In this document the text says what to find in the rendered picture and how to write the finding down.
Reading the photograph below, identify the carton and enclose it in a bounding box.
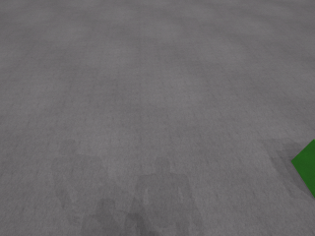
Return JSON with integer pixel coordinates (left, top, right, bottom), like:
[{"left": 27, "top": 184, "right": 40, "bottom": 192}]
[{"left": 291, "top": 139, "right": 315, "bottom": 198}]

